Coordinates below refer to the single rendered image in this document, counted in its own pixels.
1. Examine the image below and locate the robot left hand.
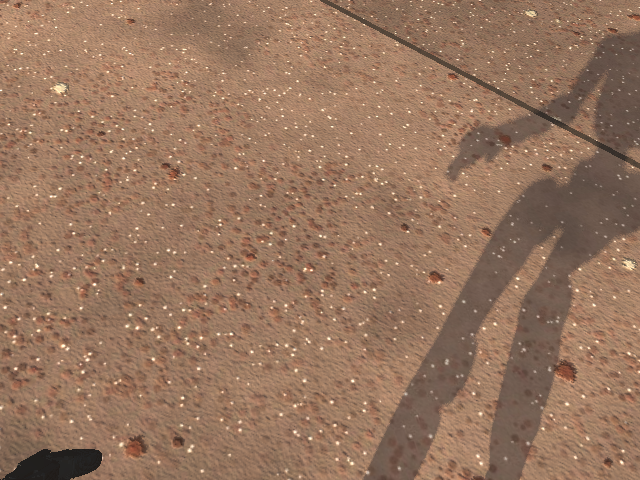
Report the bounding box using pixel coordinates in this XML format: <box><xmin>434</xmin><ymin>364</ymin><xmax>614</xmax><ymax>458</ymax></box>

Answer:
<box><xmin>0</xmin><ymin>449</ymin><xmax>102</xmax><ymax>480</ymax></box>

